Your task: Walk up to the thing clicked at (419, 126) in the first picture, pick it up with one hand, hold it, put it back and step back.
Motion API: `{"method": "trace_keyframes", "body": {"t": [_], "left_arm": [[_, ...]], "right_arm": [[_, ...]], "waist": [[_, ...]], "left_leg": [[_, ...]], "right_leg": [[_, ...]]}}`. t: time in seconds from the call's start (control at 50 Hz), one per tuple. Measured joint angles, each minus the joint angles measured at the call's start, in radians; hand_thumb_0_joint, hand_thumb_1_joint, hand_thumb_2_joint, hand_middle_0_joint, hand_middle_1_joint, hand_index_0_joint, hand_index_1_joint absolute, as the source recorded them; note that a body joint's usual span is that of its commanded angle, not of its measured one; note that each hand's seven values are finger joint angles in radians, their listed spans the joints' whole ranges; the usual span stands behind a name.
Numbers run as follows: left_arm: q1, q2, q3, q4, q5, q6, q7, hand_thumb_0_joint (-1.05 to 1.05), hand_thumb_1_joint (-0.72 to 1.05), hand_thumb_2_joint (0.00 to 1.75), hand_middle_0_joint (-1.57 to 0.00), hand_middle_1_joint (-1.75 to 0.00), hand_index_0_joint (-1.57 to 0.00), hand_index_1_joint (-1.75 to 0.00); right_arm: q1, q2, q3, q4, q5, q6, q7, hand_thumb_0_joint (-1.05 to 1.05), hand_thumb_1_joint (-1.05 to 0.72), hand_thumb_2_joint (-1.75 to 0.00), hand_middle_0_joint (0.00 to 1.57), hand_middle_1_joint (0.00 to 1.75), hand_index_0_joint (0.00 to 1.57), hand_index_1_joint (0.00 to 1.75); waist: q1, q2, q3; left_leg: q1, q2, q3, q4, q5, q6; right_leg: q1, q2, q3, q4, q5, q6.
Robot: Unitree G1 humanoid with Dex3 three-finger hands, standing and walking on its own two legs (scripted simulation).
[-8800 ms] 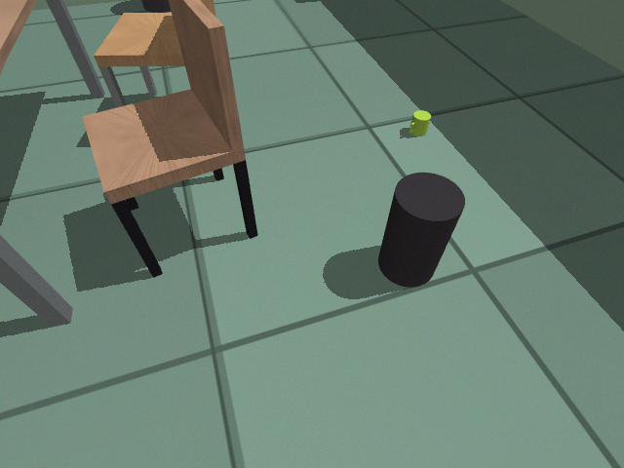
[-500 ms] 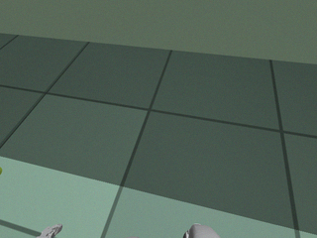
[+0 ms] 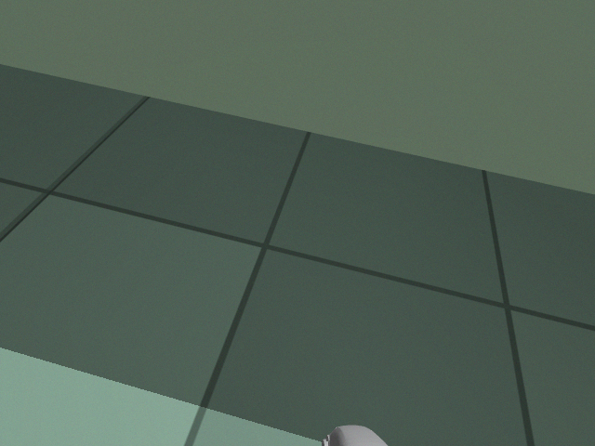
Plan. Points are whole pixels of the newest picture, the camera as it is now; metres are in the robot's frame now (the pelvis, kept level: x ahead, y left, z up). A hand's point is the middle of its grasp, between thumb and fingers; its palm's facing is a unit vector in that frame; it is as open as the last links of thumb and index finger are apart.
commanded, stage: walk up
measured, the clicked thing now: out of the picture +0.49 +1.11 -0.71
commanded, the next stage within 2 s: stand in 1.52 s
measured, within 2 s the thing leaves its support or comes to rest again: neither
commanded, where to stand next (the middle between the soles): +0.15 -0.03 m, yaw +0 degrees
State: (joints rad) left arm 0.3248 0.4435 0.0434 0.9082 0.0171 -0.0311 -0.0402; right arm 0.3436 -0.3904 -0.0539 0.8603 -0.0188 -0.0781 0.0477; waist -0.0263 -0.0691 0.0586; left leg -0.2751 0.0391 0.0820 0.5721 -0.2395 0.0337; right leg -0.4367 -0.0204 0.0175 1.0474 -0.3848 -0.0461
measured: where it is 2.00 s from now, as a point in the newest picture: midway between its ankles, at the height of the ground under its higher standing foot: outside the picture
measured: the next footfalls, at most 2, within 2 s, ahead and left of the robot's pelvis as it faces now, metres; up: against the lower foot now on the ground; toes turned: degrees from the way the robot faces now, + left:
right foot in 0.28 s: +0.19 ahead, -0.15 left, +0.00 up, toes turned -4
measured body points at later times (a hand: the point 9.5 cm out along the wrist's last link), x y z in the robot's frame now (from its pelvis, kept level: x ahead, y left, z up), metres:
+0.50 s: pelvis +0.06 -0.02 -0.01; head +0.09 -0.04 +0.44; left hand +0.19 +0.27 -0.12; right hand +0.13 -0.32 -0.14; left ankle +0.08 +0.11 -0.73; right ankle +0.15 -0.14 -0.73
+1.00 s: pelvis +0.10 -0.01 +0.01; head +0.11 -0.01 +0.46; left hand +0.16 +0.29 -0.13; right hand +0.19 -0.32 -0.11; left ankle +0.09 +0.11 -0.73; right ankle +0.15 -0.14 -0.73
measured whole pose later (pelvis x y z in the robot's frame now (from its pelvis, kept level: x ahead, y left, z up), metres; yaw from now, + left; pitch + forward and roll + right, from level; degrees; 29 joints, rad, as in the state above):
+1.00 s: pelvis +0.10 -0.01 +0.01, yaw +0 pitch -2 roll +0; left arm 0.11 0.36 0.01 1.15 0.00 0.00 -0.02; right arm 0.11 -0.37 0.00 1.10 -0.01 -0.03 0.00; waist 0.02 -0.01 0.05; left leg -0.13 0.01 0.00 0.41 -0.25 -0.01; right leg -0.22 -0.05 -0.06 0.40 -0.14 0.01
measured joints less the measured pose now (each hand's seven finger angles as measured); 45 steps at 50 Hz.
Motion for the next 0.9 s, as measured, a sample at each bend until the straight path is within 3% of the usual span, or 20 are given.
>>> {"method": "trace_keyframes", "body": {"t": [0.12,0.22,0.28,0.32,0.38,0.42,0.48,0.54,0.66,0.7,0.9], "left_arm": [[-0.028,-0.004,0.003,-0.007,-0.005,0.004,-0.01,0.01,0.9,0.9,-0.2,-0.3,-0.2,-0.3],[-0.07,-0.023,-0.001,0.002,-0.005,0.01,0.003,0.01,0.9,0.9,-0.2,-0.3,-0.2,-0.3],[-0.096,-0.034,-0.004,0.01,-0.006,0.003,0.016,0.0,0.9,0.9,-0.2,-0.3,-0.2,-0.3],[-0.119,-0.059,-0.004,0.021,-0.001,-0.009,0.026,0.0,0.91,0.9,-0.2,-0.3,-0.2,-0.3],[-0.153,-0.086,-0.023,0.017,0.001,-0.01,0.027,0.0,0.9,0.9,-0.2,-0.3,-0.2,-0.3],[-0.173,-0.1,-0.033,0.012,0.003,-0.005,0.027,0.0,0.9,0.9,-0.2,-0.3,-0.2,-0.3],[-0.199,-0.111,-0.042,0.01,0.008,0.005,0.027,0.0,0.9,0.9,-0.2,-0.3,-0.21,-0.3],[-0.22,-0.105,-0.041,0.024,0.001,0.025,0.026,0.0,0.9,0.9,-0.2,-0.3,-0.21,-0.3],[-0.216,-0.102,-0.034,0.093,-0.007,0.043,0.014,0.0,0.9,0.9,-0.2,-0.3,-0.21,-0.3],[-0.217,-0.09,-0.03,0.115,-0.009,0.037,0.013,0.0,0.9,0.9,-0.2,-0.3,-0.21,-0.3],[-0.217,-0.073,-0.033,0.215,-0.014,0.038,0.015,0.0,0.9,0.9,-0.2,-0.3,-0.2,-0.3]], "right_arm": [[0.033,0.006,0.016,-0.001,0.004,0.001,-0.011,0.01,-0.9,-0.89,0.21,0.3,0.2,0.3],[0.014,0.0,0.022,0.003,0.005,0.023,-0.024,0.01,-0.9,-0.89,0.21,0.3,0.2,0.3],[-0.01,0.0,0.027,0.005,0.015,0.039,-0.03,0.01,-0.9,-0.89,0.21,0.3,0.2,0.3],[-0.044,-0.009,0.028,0.017,0.025,0.052,-0.036,0.01,-0.9,-0.89,0.21,0.3,0.2,0.3],[-0.092,0.001,0.037,0.028,0.028,0.066,-0.048,0.01,-0.9,-0.89,0.2,0.3,0.2,0.3],[-0.114,0.005,0.044,0.043,0.029,0.066,-0.046,0.01,-0.9,-0.89,0.2,0.3,0.2,0.3],[-0.132,0.009,0.049,0.07,0.029,0.06,-0.044,0.01,-0.9,-0.89,0.2,0.3,0.2,0.3],[-0.137,0.021,0.048,0.11,0.017,0.051,-0.047,0.01,-0.9,-0.89,0.2,0.3,0.2,0.3],[-0.12,0.025,0.057,0.184,0.0,0.056,-0.04,0.01,-0.9,-0.89,0.2,0.3,0.2,0.3],[-0.123,0.025,0.06,0.2,-0.001,0.047,-0.039,0.01,-0.9,-0.89,0.2,0.3,0.2,0.3],[-0.186,0.018,0.061,0.24,0.006,0.046,-0.043,0.01,-0.9,-0.89,0.2,0.3,0.2,0.3]], "waist": [[-0.004,-0.001,0.031],[-0.006,0.025,0.053],[-0.005,0.039,0.057],[0.001,0.084,0.07],[0.009,0.104,0.083],[0.016,0.106,0.081],[0.023,0.104,0.066],[0.028,0.068,0.053],[0.027,0.039,-0.015],[0.027,0.023,-0.014],[0.037,0.034,-0.007]], "left_leg": [[0.092,-0.01,0.017,-0.085,-0.001,0.004],[0.098,-0.009,0.029,-0.045,-0.051,-0.008],[0.072,-0.006,0.031,0.036,-0.109,-0.023],[0.042,0.026,0.018,0.124,-0.154,-0.023],[-0.008,-0.002,-0.039,0.222,-0.299,-0.007],[-0.028,-0.014,-0.053,0.23,-0.337,-0.006],[-0.03,-0.015,-0.065,0.161,-0.249,-0.012],[0.011,-0.032,-0.055,0.058,-0.06,-0.037],[0.054,-0.026,-0.058,-0.019,-0.051,-0.04],[0.069,-0.031,-0.059,-0.04,-0.041,-0.042],[0.127,-0.027,-0.077,-0.128,-0.014,-0.044]], "right_leg": [[-0.069,-0.049,0.012,-0.143,0.097,0.036],[-0.032,-0.06,-0.016,-0.313,0.181,0.036],[0.047,-0.038,-0.039,-0.437,0.241,0.022],[0.071,-0.004,-0.05,-0.456,0.209,0.037],[0.06,-0.003,-0.05,-0.427,0.195,0.03],[0.061,-0.011,-0.049,-0.433,0.198,0.028],[0.058,-0.018,-0.055,-0.437,0.199,0.032],[0.054,-0.039,-0.045,-0.405,0.179,0.042],[0.107,-0.03,-0.049,-0.494,0.172,0.046],[0.126,-0.034,-0.049,-0.529,0.227,0.049],[0.198,-0.029,-0.071,-0.626,0.247,0.061]]}}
